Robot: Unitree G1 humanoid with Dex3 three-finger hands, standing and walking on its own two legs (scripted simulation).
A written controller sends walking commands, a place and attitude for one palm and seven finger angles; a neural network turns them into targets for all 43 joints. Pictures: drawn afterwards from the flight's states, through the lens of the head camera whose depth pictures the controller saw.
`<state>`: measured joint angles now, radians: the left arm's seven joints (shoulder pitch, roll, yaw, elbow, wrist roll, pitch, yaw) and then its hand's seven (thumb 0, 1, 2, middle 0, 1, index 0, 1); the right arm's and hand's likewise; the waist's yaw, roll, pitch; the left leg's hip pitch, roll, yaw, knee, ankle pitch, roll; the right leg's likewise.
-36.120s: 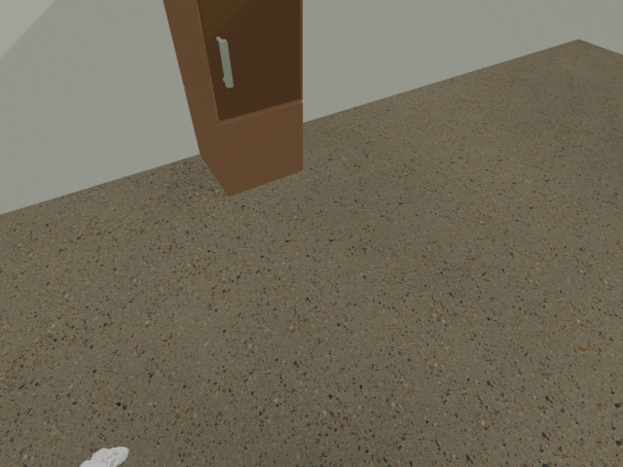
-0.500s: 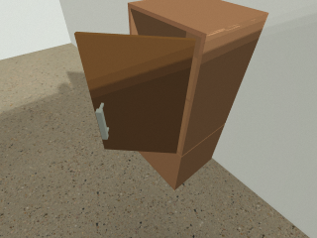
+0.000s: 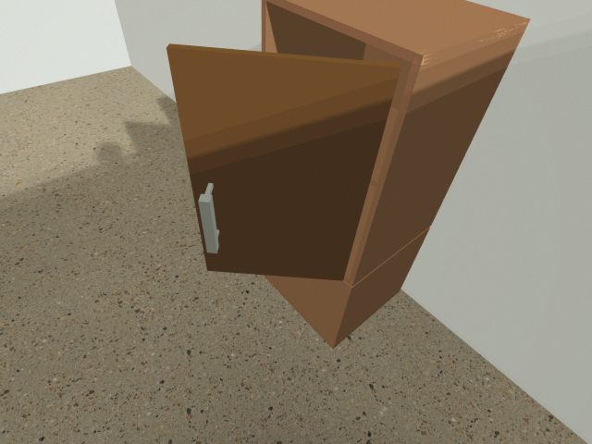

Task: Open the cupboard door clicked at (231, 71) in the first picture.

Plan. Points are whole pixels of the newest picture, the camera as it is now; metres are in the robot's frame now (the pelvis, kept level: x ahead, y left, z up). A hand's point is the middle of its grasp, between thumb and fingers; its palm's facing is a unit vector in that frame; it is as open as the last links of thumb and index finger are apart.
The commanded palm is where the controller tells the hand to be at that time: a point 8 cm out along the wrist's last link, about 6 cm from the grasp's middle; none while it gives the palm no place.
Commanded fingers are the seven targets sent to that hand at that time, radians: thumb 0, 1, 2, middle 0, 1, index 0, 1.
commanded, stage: shuffle to correct the standing spot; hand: left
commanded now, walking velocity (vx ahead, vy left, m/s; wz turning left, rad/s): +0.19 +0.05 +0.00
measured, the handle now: (211, 218) +0.59 +0.22 -0.10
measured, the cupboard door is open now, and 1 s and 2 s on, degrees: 47 47 47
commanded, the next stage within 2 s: come to a stop and stand still in 0.02 s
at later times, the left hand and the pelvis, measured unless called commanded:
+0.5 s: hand out of the picture +0.12 +0.18 -0.17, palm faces +0.03 -0.98 -0.20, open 7.2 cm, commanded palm none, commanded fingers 0.00 0.90 0.90 -0.20 -0.30 -0.20 -0.30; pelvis +0.05 +0.01 +0.00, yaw -1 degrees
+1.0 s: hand out of the picture +0.01 +0.13 -0.17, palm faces +0.03 -0.99 -0.17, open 7.3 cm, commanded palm none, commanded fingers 0.00 0.90 0.90 -0.20 -0.30 -0.20 -0.30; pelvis +0.02 -0.03 +0.01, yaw -1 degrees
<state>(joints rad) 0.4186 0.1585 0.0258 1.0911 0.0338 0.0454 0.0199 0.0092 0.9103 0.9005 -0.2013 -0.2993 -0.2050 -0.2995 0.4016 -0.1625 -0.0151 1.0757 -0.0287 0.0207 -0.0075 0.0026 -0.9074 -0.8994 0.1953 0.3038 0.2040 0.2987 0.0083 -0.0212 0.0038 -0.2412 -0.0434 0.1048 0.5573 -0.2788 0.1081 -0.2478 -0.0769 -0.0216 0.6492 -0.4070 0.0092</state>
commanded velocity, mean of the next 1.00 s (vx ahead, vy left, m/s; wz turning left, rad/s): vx -0.02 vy -0.01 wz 0.00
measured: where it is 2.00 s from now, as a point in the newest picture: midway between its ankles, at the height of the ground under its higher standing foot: outside the picture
